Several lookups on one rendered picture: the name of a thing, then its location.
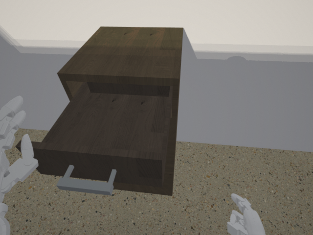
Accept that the drawer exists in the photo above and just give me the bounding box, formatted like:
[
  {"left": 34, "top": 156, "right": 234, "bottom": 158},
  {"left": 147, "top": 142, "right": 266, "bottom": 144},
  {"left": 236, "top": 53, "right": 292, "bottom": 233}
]
[{"left": 15, "top": 82, "right": 173, "bottom": 188}]

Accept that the robot right hand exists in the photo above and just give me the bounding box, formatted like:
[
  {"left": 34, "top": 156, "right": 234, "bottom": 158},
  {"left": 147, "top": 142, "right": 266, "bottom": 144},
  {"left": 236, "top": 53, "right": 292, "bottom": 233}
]
[{"left": 227, "top": 193, "right": 266, "bottom": 235}]

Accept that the cabinet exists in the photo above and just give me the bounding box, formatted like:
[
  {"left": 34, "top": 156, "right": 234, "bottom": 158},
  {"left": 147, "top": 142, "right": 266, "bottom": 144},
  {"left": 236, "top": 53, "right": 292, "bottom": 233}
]
[{"left": 57, "top": 26, "right": 183, "bottom": 196}]

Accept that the handle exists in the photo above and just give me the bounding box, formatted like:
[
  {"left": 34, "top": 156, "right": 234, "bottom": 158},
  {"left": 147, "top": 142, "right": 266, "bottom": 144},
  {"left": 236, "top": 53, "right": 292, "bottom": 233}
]
[{"left": 56, "top": 165, "right": 117, "bottom": 196}]

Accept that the robot left forearm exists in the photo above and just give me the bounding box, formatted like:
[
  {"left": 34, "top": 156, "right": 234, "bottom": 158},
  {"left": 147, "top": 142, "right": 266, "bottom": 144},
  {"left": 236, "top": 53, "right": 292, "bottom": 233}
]
[{"left": 0, "top": 203, "right": 10, "bottom": 235}]

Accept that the robot left hand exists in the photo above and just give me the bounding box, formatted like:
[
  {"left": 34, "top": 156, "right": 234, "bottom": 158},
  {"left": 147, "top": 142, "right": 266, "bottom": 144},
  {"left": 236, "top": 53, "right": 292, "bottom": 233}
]
[{"left": 0, "top": 96, "right": 39, "bottom": 203}]

